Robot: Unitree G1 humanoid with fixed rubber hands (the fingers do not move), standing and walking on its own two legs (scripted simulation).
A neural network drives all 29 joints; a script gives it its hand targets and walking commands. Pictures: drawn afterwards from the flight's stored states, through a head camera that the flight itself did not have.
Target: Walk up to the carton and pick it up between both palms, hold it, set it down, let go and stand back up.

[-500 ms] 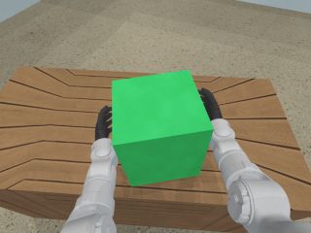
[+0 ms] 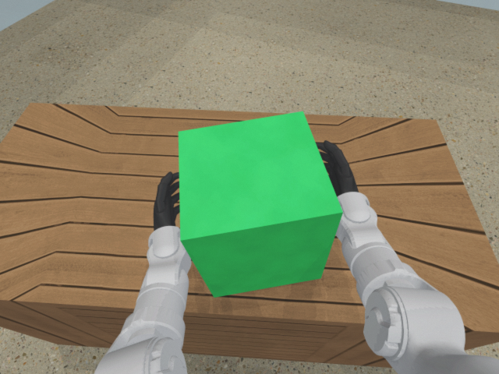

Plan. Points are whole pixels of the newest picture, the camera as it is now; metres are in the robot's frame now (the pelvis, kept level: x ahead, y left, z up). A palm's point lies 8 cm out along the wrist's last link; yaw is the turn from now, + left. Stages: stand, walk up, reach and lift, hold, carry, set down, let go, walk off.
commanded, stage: set down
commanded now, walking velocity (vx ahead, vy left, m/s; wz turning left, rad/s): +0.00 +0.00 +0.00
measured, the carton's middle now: (255, 211) +0.40 +0.04 -0.01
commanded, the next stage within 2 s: none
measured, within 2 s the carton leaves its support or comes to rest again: rests again in 0.28 s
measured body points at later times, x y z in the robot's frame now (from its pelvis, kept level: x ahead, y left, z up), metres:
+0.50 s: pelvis +0.00 +0.00 +0.00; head +0.08 +0.01 +0.44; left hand +0.37 +0.19 +0.01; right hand +0.44 -0.10 +0.04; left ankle +0.01 +0.16 -0.74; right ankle -0.02 -0.11 -0.74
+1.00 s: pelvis -0.01 +0.00 -0.01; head +0.08 +0.02 +0.43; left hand +0.36 +0.19 +0.00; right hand +0.43 -0.11 +0.01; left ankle +0.01 +0.16 -0.74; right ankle -0.02 -0.11 -0.74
